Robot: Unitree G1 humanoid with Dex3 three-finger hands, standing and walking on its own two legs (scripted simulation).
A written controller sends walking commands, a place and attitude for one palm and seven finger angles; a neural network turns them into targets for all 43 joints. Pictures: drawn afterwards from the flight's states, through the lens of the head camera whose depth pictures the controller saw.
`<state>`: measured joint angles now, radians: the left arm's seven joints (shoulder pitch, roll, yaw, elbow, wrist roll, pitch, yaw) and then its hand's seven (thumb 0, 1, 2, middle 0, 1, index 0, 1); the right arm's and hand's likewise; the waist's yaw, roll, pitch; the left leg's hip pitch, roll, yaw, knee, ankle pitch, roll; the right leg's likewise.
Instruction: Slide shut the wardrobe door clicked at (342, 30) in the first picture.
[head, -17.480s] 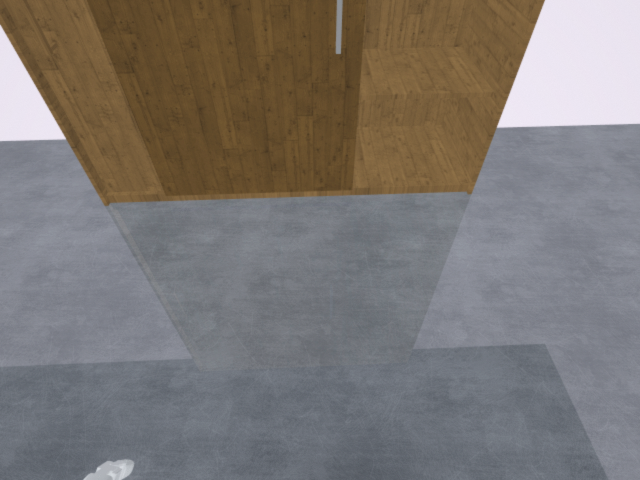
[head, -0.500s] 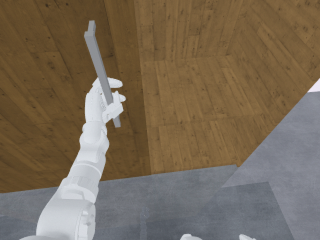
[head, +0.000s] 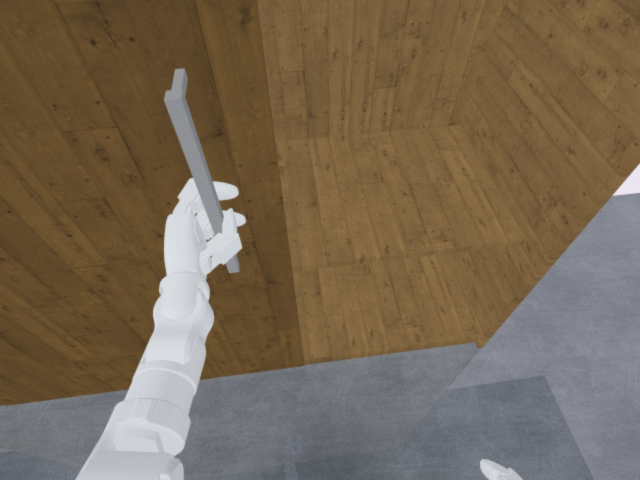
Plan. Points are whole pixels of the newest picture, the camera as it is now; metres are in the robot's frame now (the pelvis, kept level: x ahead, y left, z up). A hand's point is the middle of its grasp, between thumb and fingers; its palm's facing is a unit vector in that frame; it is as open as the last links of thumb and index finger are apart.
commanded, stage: tug the door sideways, standing still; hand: left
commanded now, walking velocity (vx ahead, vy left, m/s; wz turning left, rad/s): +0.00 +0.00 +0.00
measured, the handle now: (212, 191) +0.46 +0.13 +0.11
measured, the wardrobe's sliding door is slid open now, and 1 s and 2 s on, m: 0.56 0.56 0.55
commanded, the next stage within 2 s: step sideways, sliding the door along in 0.98 s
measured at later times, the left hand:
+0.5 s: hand (237, 236) +0.40 +0.10 +0.08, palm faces +0.15 -0.99 +0.00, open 5.4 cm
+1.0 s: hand (238, 237) +0.40 +0.10 +0.08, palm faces +0.16 -0.99 -0.02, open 5.6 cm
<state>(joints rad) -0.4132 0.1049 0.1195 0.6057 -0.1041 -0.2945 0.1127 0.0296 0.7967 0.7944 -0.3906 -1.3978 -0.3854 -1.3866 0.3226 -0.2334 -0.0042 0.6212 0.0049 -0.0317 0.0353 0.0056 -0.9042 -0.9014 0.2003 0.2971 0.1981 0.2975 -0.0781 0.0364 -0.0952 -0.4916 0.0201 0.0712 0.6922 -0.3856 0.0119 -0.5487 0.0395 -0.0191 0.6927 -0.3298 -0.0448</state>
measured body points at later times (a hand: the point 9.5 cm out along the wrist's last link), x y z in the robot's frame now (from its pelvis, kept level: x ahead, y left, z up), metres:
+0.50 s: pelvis +0.00 +0.00 +0.00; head +0.06 -0.01 +0.44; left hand +0.39 +0.15 +0.08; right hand +0.11 -0.22 -0.14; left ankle -0.03 +0.11 -0.72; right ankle +0.00 -0.09 -0.72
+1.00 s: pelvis +0.00 +0.01 -0.01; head +0.06 -0.01 +0.44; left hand +0.39 +0.15 +0.08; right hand +0.10 -0.22 -0.14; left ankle -0.03 +0.11 -0.72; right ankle +0.00 -0.09 -0.72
